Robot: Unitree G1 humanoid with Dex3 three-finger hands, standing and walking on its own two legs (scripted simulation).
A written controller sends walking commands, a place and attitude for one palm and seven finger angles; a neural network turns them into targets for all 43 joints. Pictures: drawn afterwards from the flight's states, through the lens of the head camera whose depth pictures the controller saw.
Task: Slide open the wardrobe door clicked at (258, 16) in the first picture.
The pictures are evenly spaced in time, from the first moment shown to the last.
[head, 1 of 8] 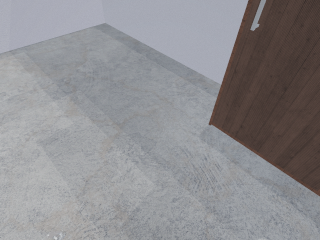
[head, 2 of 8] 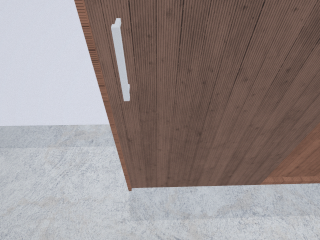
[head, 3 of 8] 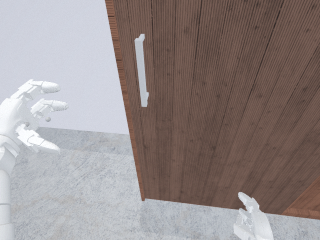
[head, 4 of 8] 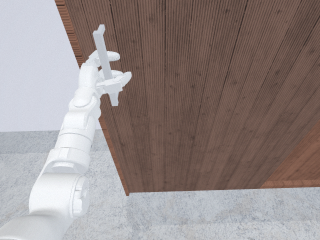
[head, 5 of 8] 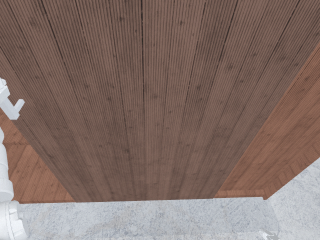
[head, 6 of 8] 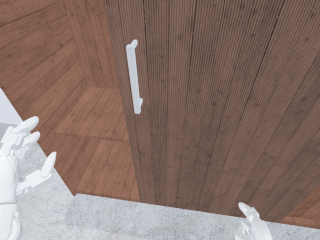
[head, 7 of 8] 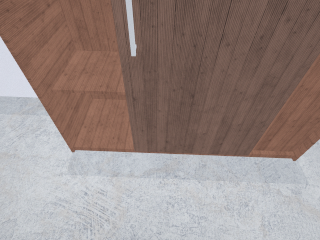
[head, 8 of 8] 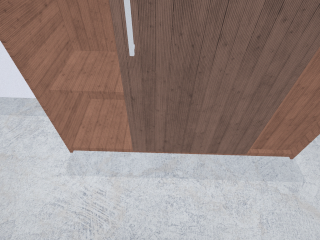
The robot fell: no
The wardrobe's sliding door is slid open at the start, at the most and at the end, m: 0.00 0.45 0.45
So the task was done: yes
